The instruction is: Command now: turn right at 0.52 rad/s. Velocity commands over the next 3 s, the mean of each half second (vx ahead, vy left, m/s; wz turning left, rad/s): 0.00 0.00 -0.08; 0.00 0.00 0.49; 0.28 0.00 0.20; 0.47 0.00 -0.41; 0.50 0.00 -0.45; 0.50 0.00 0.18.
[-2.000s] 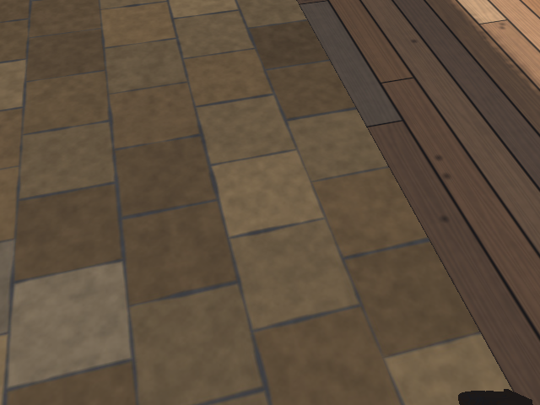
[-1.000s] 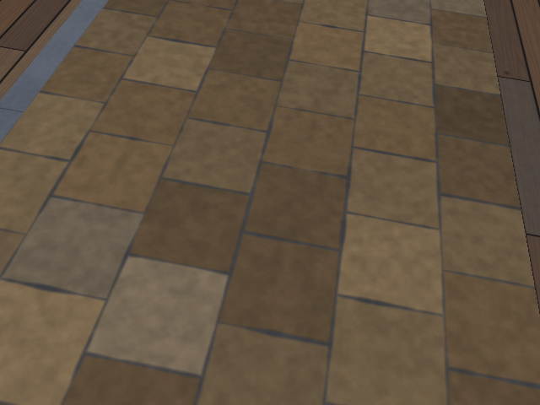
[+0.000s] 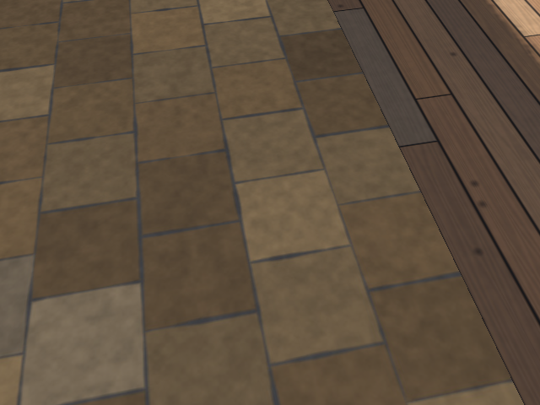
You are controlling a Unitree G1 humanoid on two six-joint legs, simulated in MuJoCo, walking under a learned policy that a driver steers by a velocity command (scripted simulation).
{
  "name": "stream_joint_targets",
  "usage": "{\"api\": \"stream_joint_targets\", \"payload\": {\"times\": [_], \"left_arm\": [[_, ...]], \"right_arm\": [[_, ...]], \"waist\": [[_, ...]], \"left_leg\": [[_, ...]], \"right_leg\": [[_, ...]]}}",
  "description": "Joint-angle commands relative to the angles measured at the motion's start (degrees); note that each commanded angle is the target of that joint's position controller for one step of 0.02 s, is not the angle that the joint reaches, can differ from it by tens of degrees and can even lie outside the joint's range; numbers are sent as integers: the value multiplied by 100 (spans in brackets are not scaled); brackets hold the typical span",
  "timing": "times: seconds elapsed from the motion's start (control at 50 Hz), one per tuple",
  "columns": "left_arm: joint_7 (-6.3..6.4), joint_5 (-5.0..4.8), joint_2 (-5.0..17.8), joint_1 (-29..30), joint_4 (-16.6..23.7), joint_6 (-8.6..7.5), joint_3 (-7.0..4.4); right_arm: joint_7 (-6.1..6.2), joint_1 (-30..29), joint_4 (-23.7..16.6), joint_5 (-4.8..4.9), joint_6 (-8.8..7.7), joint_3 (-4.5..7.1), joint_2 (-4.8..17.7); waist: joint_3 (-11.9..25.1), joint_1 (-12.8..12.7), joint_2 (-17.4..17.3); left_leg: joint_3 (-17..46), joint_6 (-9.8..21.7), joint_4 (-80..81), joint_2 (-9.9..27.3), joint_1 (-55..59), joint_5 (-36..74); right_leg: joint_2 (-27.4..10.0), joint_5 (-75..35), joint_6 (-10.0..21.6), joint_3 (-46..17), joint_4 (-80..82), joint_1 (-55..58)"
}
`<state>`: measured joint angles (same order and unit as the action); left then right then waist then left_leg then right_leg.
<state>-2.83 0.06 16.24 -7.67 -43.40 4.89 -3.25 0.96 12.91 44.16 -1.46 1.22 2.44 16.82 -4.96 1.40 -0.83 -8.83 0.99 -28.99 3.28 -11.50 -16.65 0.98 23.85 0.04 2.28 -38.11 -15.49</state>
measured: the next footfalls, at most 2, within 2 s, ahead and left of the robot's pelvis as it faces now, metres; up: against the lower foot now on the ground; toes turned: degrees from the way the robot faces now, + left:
right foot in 0.04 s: +0.03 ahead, -0.10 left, +0.00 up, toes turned -2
left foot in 0.52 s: +0.01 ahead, +0.08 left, +0.00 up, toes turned +2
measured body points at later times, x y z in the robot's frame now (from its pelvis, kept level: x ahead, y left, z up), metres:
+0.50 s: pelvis +0.00 -0.01 +0.00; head +0.02 -0.01 +0.45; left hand +0.12 +0.25 -0.13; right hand +0.06 -0.28 -0.13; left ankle -0.03 +0.08 -0.74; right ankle -0.01 -0.10 -0.74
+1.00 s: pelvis -0.02 -0.04 +0.00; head +0.03 -0.05 +0.45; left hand +0.03 +0.27 -0.10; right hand +0.17 -0.29 -0.13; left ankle -0.04 +0.08 -0.72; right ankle +0.02 -0.13 -0.74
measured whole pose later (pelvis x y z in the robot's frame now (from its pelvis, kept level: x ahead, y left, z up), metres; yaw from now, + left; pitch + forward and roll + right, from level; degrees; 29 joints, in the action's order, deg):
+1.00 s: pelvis -0.02 -0.04 +0.00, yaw +19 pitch +0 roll +0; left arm 2.5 1.1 16.5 -8.4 -43.8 1.1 -1.4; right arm 0.1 10.8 46.6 -0.6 3.5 5.0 18.9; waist -4.6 1.4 -2.4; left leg 12.3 0.5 -38.9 -7.5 -19.0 -23.0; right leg 2.6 13.0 2.1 -1.5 -28.2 -14.3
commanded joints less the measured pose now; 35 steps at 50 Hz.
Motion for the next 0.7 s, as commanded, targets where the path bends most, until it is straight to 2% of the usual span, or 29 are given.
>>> {"api": "stream_joint_targets", "payload": {"times": [0.02, 0.04, 0.06, 0.08, 0.1, 0.12, 0.14, 0.16, 0.2, 0.22, 0.26, 0.28, 0.3, 0.36, 0.44, 0.48, 0.5, 0.52, 0.54, 0.56, 0.58, 0.6, 0.62, 0.64, 0.7], "left_arm": [[98, 88, 562, -308, 319, -179, -131], [171, 180, 1072, -494, 335, -275, -230], [168, 102, 1739, -669, 382, -307, -377], [190, 29, 1420, -970, 240, -321, -339], [222, 25, 1007, -603, 244, -326, -198], [259, 53, 741, -150, 300, -313, -110], [312, 45, 674, 58, 334, -322, -78], [335, 42, 611, 36, 308, -338, -43], [334, 35, 593, -100, 219, -382, -6], [344, 51, 499, -95, 171, -410, 43], [380, 111, 332, -121, 40, -440, 149], [397, 146, 347, -154, -35, -446, 171], [414, 171, 455, -188, -98, -444, 155], [454, 133, 809, -268, -206, -398, 39], [501, 96, 811, -215, -254, -355, -30], [519, 80, 844, -98, -269, -326, -77], [521, 89, 853, -106, -277, -321, -103], [509, 100, 690, -88, -153, -320, -85], [541, 50, 375, 224, 82, -276, -15], [563, 112, 410, 288, 57, -223, -5], [526, 89, 426, 140, -28, -204, -15], [494, 65, 478, 86, -89, -215, -35], [467, 86, 573, 103, -76, -231, -65], [435, 127, 601, 63, -90, -245, -65], [391, 91, 500, 127, -28, -246, -24]], "right_arm": [[-12, 115, -177, 64, -14, 287, 994], [-42, 291, -262, 13, 16, 210, 671], [40, -7, -591, -2, 96, 88, 329], [88, -185, -522, -1, 180, 134, 579], [54, -142, -427, 84, 206, 146, 564], [21, -47, -303, 112, 181, 156, 577], [-6, 27, -225, 44, 164, 194, 666], [-39, 177, -115, -11, 162, 199, 682], [-84, 250, -29, 31, 189, 175, 576], [-99, 260, 25, 63, 212, 143, 478], [-113, 200, 127, 70, 253, 65, 287], [-111, 144, 161, 65, 262, 40, 244], [-103, 80, 175, 70, 264, 43, 279], [-71, 32, 170, 102, 216, 96, 473], [-56, 128, 178, 124, 122, 71, 333], [-67, 294, 208, 123, 65, 49, 240], [-68, 328, 194, 97, 16, 62, 334], [-52, 476, 182, -1, -47, 158, 775], [-63, 576, 208, 84, -51, 342, 1372], [-75, 886, 294, 56, -70, 301, 1162], [-57, 679, 263, 102, -62, 294, 1001], [-27, 271, 160, 106, -14, 275, 871], [2, 31, 80, 132, 19, 259, 789], [6, -61, 43, 132, 35, 251, 722], [-22, 241, 106, 135, 57, 306, 804]], "waist": [[722, -247, -456], [788, -238, 894], [644, -336, 1598], [725, -538, 922], [455, -290, 754], [279, -97, 694], [303, -35, 834], [487, -33, 859], [700, -38, 631], [712, -35, 569], [589, -111, 665], [504, -170, 739], [422, -223, 804], [354, -263, 765], [444, -183, 622], [497, -5, 548], [505, 57, 372], [629, 9, -401], [320, 81, -1424], [432, 212, -1043], [386, 41, -591], [291, -113, -382], [251, -185, -425], [401, -189, -512], [615, -26, -472]], "left_leg": [[594, 414, -361, 1088, -9, 2037], [127, 14, -1697, 568, -1127, 242], [293, -207, -2464, -355, -2069, -2041], [896, -219, -3093, -121, -1863, -1964], [1010, -199, -3220, -58, -1847, -1524], [1063, -195, -3010, 5, -1757, -1059], [989, -206, -2951, -28, -1721, -751], [930, -243, -3015, -95, -1568, -587], [929, -291, -2883, -148, -1366, -463], [958, -306, -2592, -131, -1264, -419], [992, -312, -1791, -124, -891, -411], [993, -284, -1440, -161, -676, -430], [979, -247, -1230, -229, -559, -486], [915, -144, -1142, -341, -659, -768], [770, -7, -929, -338, -650, -927], [716, 111, -85, -377, -226, -268], [1007, 217, 526, -291, 88, 471], [2212, 471, 997, 460, 517, 1463], [3675, 1321, 1058, 1546, 565, 3624], [3867, 1812, 1140, 1817, 688, 4033], [3389, 1804, 1089, 1517, 627, 3686], [3018, 1550, 1094, 1128, 547, 3196], [2837, 1347, 1095, 888, 603, 3007], [2669, 1253, 1039, 689, 742, 3149], [2699, 1246, 919, 585, 1020, 3181]], "right_leg": [[124, -1192, 224, -48, 1758, 892], [-1094, -1793, 475, -1739, 2382, 1652], [-2435, -3696, 1413, -3201, 2262, 1310], [-2325, -3979, 1773, -2789, 2097, 1172], [-1923, -3806, 1674, -2220, 2101, 966], [-1499, -3477, 1385, -1777, 2179, 806], [-1245, -3638, 1219, -1550, 2158, 921], [-1128, -4157, 1198, -1371, 2088, 1041], [-1122, -4355, 1184, -1239, 2049, 1173], [-1133, -4121, 1155, -1157, 2105, 1205], [-1101, -3406, 1066, -1027, 2239, 1059], [-1098, -3088, 1034, -983, 2265, 937], [-1124, -2905, 1041, -988, 2238, 852], [-1373, -3084, 1204, -1176, 1987, 925], [-1605, -3754, 1314, -1225, 1630, 1090], [-1505, -3671, 1105, -997, 1308, 937], [-1333, -3190, 847, -816, 1019, 692], [-796, -2269, 501, -343, 29, 122], [357, 190, 124, 254, -752, -972], [268, 1269, 103, -283, -1835, -1228], [144, 968, 81, -468, -2287, -1297], [45, 567, 40, -530, -2328, -1370], [-11, 276, -7, -541, -2213, -1464], [-3, 105, -83, -494, -2124, -1420], [55, 27, -248, -389, -1647, -1417]]}}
